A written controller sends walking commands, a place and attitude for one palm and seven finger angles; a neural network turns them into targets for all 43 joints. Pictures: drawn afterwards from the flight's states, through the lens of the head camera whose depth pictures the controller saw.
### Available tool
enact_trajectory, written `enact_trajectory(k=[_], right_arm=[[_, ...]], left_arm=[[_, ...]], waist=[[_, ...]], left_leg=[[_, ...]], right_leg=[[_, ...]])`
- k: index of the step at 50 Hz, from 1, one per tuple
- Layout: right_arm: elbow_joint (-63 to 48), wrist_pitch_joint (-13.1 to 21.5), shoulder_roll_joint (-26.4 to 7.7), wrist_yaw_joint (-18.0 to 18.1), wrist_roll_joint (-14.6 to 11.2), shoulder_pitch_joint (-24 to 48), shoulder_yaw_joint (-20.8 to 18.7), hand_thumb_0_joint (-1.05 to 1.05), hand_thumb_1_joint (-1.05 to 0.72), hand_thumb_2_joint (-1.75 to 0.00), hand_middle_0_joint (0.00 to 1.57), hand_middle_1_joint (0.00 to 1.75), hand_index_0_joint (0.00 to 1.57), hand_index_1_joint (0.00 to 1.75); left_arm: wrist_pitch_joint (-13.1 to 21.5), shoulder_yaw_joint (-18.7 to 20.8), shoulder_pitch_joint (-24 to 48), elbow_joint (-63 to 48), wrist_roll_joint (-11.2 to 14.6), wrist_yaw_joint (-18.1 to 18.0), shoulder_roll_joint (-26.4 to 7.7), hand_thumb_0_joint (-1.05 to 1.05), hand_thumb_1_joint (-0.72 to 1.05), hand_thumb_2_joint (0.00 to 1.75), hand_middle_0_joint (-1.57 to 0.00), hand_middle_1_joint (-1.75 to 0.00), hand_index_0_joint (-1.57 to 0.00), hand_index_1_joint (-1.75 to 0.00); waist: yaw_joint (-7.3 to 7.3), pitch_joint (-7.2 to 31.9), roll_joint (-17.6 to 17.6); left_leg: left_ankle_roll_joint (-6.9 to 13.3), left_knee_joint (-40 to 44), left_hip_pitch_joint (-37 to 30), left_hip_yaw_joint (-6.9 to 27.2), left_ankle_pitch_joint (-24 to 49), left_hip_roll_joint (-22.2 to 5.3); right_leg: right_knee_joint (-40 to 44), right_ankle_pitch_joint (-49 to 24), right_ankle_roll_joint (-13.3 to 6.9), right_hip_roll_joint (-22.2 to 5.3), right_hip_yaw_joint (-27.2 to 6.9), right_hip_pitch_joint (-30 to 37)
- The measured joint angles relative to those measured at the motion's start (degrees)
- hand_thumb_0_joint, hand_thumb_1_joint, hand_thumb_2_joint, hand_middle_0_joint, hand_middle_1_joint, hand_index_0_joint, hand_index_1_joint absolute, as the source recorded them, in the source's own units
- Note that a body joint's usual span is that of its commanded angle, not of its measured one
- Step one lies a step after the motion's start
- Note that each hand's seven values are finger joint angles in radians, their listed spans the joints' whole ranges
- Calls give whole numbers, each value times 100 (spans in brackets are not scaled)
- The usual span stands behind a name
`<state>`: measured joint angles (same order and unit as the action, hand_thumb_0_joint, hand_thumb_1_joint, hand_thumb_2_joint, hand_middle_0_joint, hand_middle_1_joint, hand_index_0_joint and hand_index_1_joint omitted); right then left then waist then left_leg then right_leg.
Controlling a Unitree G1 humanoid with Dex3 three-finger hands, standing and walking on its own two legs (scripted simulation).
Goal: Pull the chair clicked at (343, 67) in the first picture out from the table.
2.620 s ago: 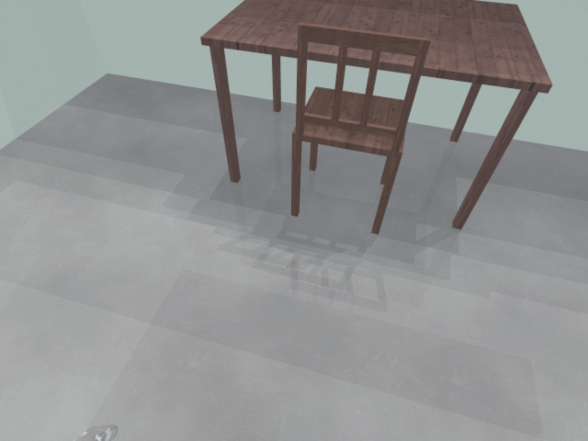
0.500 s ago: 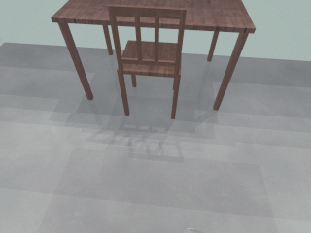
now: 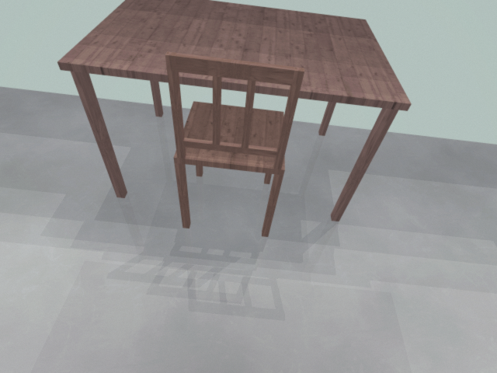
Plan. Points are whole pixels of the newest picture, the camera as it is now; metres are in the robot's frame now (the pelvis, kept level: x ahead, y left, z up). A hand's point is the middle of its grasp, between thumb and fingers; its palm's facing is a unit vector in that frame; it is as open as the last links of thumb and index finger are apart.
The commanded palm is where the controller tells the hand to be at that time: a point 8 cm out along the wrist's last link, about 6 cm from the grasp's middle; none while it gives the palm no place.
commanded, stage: take the last steps up to it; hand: left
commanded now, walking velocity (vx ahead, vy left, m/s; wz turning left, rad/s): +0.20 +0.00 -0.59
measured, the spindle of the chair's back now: (216, 112) +0.87 +0.16 -0.09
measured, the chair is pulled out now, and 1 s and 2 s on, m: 0.00 0.00 0.00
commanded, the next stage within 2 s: come to a stop and stand still in 0.94 s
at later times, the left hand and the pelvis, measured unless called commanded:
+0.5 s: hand (187, 318) +0.25 +0.13 -0.16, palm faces +0.01 -0.98 -0.22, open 7.2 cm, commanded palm none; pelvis +0.18 -0.05 +0.00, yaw -2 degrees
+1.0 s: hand (187, 266) +0.36 +0.16 -0.17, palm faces +0.04 -0.98 -0.17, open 7.3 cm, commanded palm none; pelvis +0.34 -0.02 +0.01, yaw -1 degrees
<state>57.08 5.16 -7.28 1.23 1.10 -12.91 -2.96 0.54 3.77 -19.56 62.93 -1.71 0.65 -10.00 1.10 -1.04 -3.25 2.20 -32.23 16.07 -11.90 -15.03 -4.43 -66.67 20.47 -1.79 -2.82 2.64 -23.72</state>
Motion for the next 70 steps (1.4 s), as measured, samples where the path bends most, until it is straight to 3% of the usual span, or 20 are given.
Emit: enact_trajectory(k=[3,6,14,16,18,20,22,28,35,36,38,41,44,48,53,56,58,60,66,70], right_arm=[[171,18,-67,48,2,-225,7,-1,-96,-90,20,30,20,30],[359,-16,-91,48,5,-458,50,-1,-95,-90,20,30,20,30],[827,-226,-9,-36,40,-1066,61,0,-92,-90,20,30,20,30],[939,-274,34,-70,6,-1270,75,0,-92,-90,20,30,20,30],[1043,-397,14,-103,-33,-1210,90,1,-92,-90,20,30,20,30],[1054,-474,-7,-118,-36,-1075,61,1,-92,-90,20,30,20,30],[966,-487,-38,-126,-11,-911,33,1,-92,-90,20,30,19,30],[499,-441,-111,-145,35,-341,-18,1,-92,-90,19,30,19,30],[201,-274,-389,-210,28,-44,-26,2,-94,-90,19,30,19,30],[152,-215,-399,-196,47,-26,-22,2,-94,-90,19,30,19,30],[77,-143,-324,-135,67,-3,15,1,-93,-90,19,30,19,30],[95,-127,-175,-44,38,-120,94,1,-93,-90,19,30,19,30],[262,-114,-28,14,9,-287,164,1,-92,-90,19,30,19,30],[488,-157,61,10,-12,-485,196,1,-93,-90,20,30,20,30],[664,-269,138,-30,20,-636,169,1,-92,-90,20,30,20,30],[763,-325,149,-20,-8,-737,173,1,-92,-90,20,30,20,30],[827,-405,56,7,-62,-658,159,1,-91,-90,20,30,20,30],[821,-519,13,48,-107,-539,132,1,-91,-90,20,30,20,30],[555,-758,-160,68,-111,-36,14,1,-91,-90,19,30,19,30],[283,-792,-307,15,-81,242,-43,1,-91,-90,19,30,19,30]], left_arm=[[-34,47,154,-141,-15,7,-31,1,91,90,-19,-30,-20,-30],[-80,53,355,-251,-9,11,-42,1,91,90,-19,-30,-20,-30],[-39,-8,948,-367,1,33,-38,1,92,90,-19,-30,-20,-30],[101,-29,1011,-428,-16,41,-58,1,92,90,-19,-30,-20,-30],[249,-38,1092,-454,20,2,17,0,92,90,-19,-30,-20,-30],[296,-68,1044,-460,54,-44,91,0,92,90,-19,-30,-20,-30],[304,-28,927,-436,77,-147,132,0,93,90,-19,-30,-20,-30],[277,-79,504,-226,24,-161,84,-1,94,90,-20,-30,-20,-30],[168,-87,-31,-10,27,-73,100,0,92,90,-20,-30,-20,-30],[126,-81,-105,13,42,-57,88,0,92,90,-20,-30,-20,-30],[15,-63,-105,81,46,-42,25,0,92,90,-20,-30,-20,-30],[-31,-36,5,99,29,-11,-46,1,92,90,-19,-30,-20,-30],[1,-36,166,-8,25,-10,-67,1,92,90,-19,-30,-20,-30],[-3,-64,389,-164,45,-50,-6,1,92,90,-19,-30,-20,-30],[-28,-57,600,-234,33,-97,5,1,93,90,-19,-30,-20,-30],[109,-95,631,-264,24,-136,11,1,93,90,-19,-30,-20,-30],[172,-140,737,-180,55,-210,136,1,93,90,-19,-30,-20,-30],[175,-173,832,-165,75,-268,178,0,94,90,-19,-30,-20,-30],[3,-154,1093,-316,42,-353,189,0,94,90,-20,-30,-21,-30],[-106,-124,1095,-427,4,-336,147,0,93,90,-20,-30,-21,-30]], waist=[[27,-34,-1],[-13,-114,64],[-329,-343,263],[-350,-306,280],[-322,-378,427],[-295,-359,488],[-284,-259,520],[-247,26,437],[0,73,279],[-9,68,236],[-42,-10,64],[-63,-43,-48],[-36,-59,-58],[-47,-97,47],[-171,-167,195],[-189,-165,237],[-239,-213,502],[-260,-226,574],[-103,-319,470],[-20,-319,395]], left_leg=[[4,579,-450,-185,87,63],[-45,949,-823,-301,86,57],[-376,717,-1377,-400,-562,-95],[-420,7,-1210,-322,-975,-211],[-283,-1616,-581,213,-1406,-270],[-185,-2965,86,598,-1224,-195],[-171,-3452,606,726,-805,-218],[-265,-2217,1192,655,-245,-315],[-165,-222,474,453,-56,-140],[-107,-162,427,431,222,-103],[6,-402,413,345,95,10],[44,-49,90,270,-8,145],[25,574,-322,239,183,254],[-11,1050,-740,241,244,308],[-167,907,-978,235,-85,266],[-325,319,-919,240,-553,211],[-353,-226,-725,490,-1033,80],[-378,-803,-445,705,-1474,123],[-468,-1976,333,966,-1467,328],[-498,-1883,482,1000,-1213,334]], right_leg=[[0,-431,103,-144,11,-574],[645,-627,189,-247,109,-811],[2962,-846,103,-198,458,-149],[3407,-880,-37,-142,520,229],[3062,-677,-117,-58,628,225],[3134,-590,-120,0,709,425],[3463,-649,-84,65,782,697],[4258,-727,-35,129,883,1334],[3893,-89,218,23,923,1728],[3506,143,160,-36,865,1609],[2144,649,39,-80,473,1089],[552,349,-22,-74,177,241],[409,-134,74,-161,108,-262],[1277,-329,165,-246,107,-425],[2526,-438,144,-200,203,-96],[3420,-1107,57,-118,251,412],[3271,-766,-48,26,383,464],[3321,-631,-90,62,461,543],[3711,-879,-99,-13,457,692],[3833,-1036,-32,-68,408,655]])
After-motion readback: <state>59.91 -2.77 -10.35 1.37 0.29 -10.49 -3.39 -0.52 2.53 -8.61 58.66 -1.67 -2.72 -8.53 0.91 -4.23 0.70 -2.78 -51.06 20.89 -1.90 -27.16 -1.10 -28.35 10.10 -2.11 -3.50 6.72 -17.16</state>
